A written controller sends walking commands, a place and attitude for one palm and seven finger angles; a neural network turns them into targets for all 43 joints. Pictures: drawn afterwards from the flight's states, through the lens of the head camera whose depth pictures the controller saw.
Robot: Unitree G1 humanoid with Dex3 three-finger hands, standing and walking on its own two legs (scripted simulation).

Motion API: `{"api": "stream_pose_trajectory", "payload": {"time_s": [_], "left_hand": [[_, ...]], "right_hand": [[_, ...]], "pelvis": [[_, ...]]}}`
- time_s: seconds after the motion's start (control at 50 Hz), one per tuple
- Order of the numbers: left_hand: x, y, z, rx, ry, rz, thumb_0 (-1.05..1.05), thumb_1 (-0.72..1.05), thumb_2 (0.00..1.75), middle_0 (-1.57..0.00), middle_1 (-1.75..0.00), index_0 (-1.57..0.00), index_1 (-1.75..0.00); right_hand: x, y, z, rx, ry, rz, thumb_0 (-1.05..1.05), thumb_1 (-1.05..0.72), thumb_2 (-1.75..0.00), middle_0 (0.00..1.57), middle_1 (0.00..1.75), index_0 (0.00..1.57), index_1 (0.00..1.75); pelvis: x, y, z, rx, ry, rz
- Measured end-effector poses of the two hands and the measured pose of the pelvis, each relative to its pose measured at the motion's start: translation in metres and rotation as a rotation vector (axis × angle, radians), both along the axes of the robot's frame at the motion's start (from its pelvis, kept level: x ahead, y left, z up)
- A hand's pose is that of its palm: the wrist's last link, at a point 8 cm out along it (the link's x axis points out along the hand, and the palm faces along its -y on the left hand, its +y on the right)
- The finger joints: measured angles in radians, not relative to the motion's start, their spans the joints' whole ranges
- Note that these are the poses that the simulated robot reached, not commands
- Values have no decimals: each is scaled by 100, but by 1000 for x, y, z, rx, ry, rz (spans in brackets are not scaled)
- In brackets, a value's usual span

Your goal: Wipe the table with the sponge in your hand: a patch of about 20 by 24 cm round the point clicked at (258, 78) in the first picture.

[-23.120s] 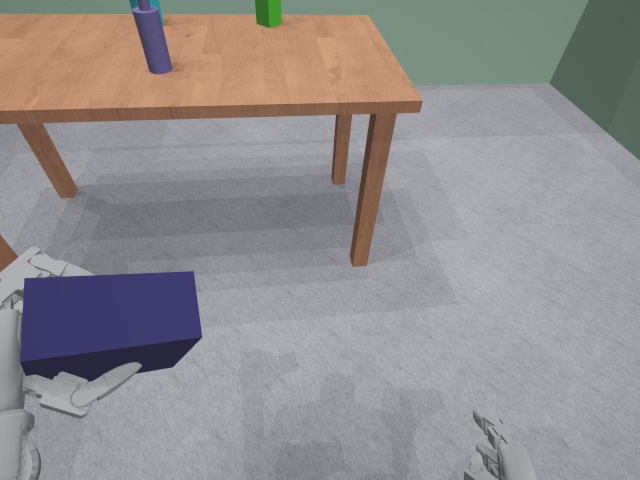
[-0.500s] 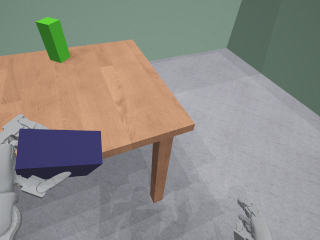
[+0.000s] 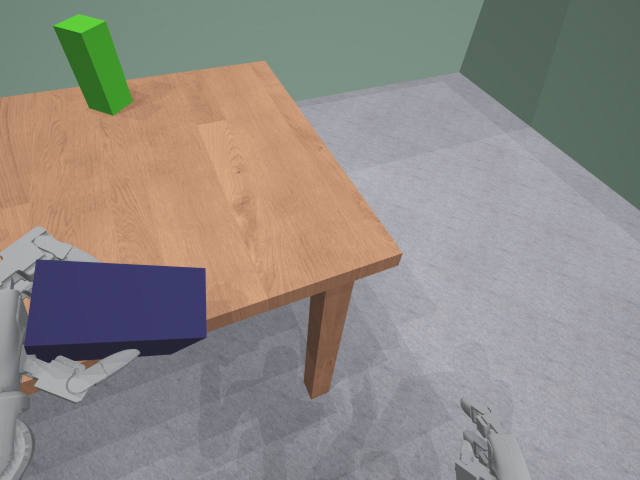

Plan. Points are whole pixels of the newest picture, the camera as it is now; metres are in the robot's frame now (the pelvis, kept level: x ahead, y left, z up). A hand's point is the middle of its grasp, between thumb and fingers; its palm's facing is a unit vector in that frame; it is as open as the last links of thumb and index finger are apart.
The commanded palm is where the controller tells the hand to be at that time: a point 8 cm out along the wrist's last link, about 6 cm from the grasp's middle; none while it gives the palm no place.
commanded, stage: come to a stop and stand still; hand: left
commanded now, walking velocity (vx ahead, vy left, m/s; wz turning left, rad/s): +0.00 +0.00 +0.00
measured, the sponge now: (142, 316) +0.24 +0.21 +0.13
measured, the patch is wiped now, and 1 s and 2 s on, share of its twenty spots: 0.00 0.00 0.00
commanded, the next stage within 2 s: look again from close up in 0.22 s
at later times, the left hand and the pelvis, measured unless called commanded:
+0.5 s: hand (76, 308) +0.23 +0.25 +0.15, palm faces +0.39 -0.84 -0.37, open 10.4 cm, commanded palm +0.17 +0.28 +0.17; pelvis +0.01 +0.00 +0.00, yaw +1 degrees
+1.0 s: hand (63, 313) +0.22 +0.27 +0.15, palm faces +0.39 -0.83 -0.40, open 10.4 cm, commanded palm +0.17 +0.30 +0.17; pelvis +0.02 +0.02 -0.01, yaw +2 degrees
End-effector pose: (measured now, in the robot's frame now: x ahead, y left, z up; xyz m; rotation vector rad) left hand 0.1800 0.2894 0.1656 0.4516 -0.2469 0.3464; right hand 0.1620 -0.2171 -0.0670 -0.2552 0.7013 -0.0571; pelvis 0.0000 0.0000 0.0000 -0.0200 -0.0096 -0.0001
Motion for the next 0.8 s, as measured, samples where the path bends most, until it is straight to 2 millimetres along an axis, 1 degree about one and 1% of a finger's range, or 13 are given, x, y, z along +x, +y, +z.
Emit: {"api": "stream_pose_trajectory", "payload": {"time_s": [0.14, 0.26, 0.36, 0.64, 0.8], "left_hand": [[8, 2, 0, -3, 13, -9, -2, -54, 102, -68, -134, -73, -133], [8, 4, 0, -15, 16, 4, -2, -54, 102, -68, -134, -73, -133], [8, 5, 0, -21, 13, 15, -2, -54, 102, -68, -134, -73, -133], [3, 4, -3, -21, 46, 27, -2, -54, 102, -68, -134, -73, -133], [1, 3, -4, -17, 46, 25, -2, -54, 102, -68, -134, -73, -133]], "right_hand": [[27, 1, 11, -6, -55, -9, 2, -91, -90, 20, 30, 21, 30], [37, 3, 16, -12, -67, -6, 2, -91, -90, 20, 30, 21, 30], [35, 4, 12, -10, -48, -4, 2, -91, -90, 20, 30, 21, 30], [14, 0, 0, -2, 16, -30, 2, -90, -90, 20, 30, 21, 30], [12, -5, -1, -11, 15, -38, 2, -91, -90, 20, 30, 21, 30]], "pelvis": [[9, 3, 0, 0, 6, 0], [12, 4, 1, 2, 6, 3], [13, 4, 1, 2, 6, 6], [10, 3, 1, -2, 7, 12], [9, 4, 0, -5, 7, 18]]}}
